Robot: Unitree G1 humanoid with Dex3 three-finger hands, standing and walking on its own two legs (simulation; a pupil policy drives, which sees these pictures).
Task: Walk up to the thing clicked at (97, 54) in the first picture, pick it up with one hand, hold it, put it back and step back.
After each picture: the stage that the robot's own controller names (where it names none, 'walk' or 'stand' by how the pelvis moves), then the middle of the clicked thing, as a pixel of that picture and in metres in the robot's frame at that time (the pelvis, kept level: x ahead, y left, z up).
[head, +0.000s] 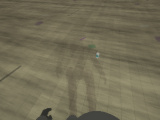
stand; (97, 55) +1.35 -0.16 -0.72
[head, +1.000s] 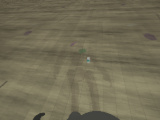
walk; (88, 59) +1.23 +0.13 -0.70
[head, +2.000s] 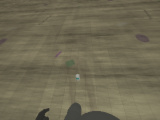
walk; (77, 77) +0.72 +0.24 -0.71
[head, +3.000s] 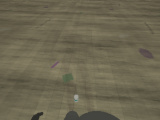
walk; (76, 98) +0.42 +0.16 -0.70
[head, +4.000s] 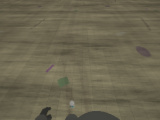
stand; (72, 104) +0.32 +0.20 -0.72
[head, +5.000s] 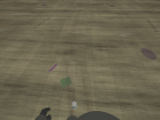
stand; (74, 105) +0.31 +0.17 -0.72
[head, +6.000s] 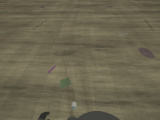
stand; (74, 105) +0.32 +0.17 -0.73
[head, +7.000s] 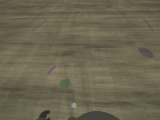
stand; (73, 106) +0.31 +0.18 -0.73
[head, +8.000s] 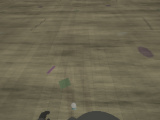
go down; (73, 106) +0.30 +0.18 -0.73
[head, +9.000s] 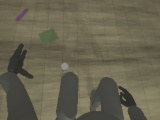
go down; (65, 67) +0.38 +0.21 -0.35
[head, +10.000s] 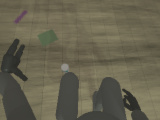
go down; (65, 68) +0.37 +0.22 -0.31
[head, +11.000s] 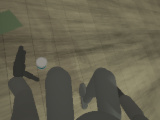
close in; (41, 63) +0.37 +0.26 -0.22
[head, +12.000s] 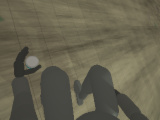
close; (32, 63) +0.37 +0.26 -0.22
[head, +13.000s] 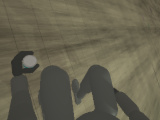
lift; (29, 62) +0.37 +0.27 -0.22
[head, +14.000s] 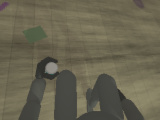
lift; (51, 69) +0.31 +0.26 -0.10
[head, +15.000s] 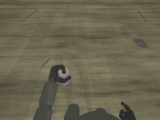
lift; (64, 76) +0.32 +0.18 +0.03
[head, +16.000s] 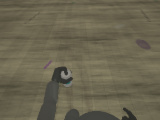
hold; (66, 78) +0.31 +0.17 +0.00
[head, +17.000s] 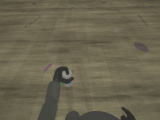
hold; (67, 78) +0.32 +0.17 +0.01
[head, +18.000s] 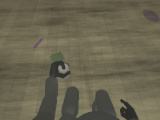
crouch; (64, 71) +0.36 +0.18 -0.07
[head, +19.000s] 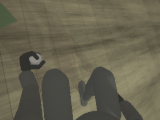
lower; (37, 61) +0.37 +0.26 -0.22
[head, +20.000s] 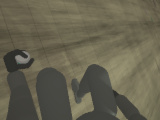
lower; (23, 60) +0.39 +0.29 -0.22
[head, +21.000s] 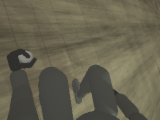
lower; (26, 59) +0.38 +0.28 -0.22
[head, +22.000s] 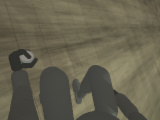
lower; (27, 59) +0.38 +0.28 -0.22
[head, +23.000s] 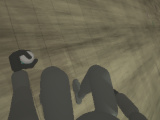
loosen; (27, 60) +0.38 +0.28 -0.22
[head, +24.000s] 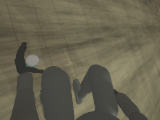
withdraw; (31, 62) +0.37 +0.26 -0.22
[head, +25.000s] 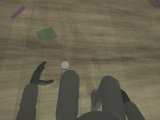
walk; (64, 66) +0.39 +0.22 -0.29
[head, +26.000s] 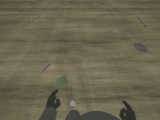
stand; (72, 104) +0.31 +0.16 -0.65
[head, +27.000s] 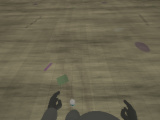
stand; (72, 102) +0.33 +0.18 -0.67
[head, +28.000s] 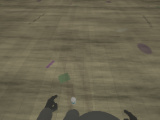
stand; (73, 100) +0.34 +0.17 -0.69
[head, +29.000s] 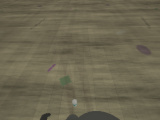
walk; (74, 102) +0.34 +0.17 -0.72
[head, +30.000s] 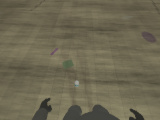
walk; (76, 83) +0.47 +0.16 -0.71
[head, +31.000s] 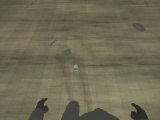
walk; (75, 67) +0.72 +0.22 -0.70
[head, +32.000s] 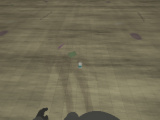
stand; (80, 65) +0.99 +0.19 -0.70
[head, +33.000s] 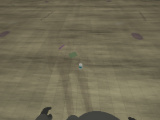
stand; (80, 66) +0.97 +0.18 -0.72
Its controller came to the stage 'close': yes
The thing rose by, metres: 0.72
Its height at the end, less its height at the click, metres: +0.00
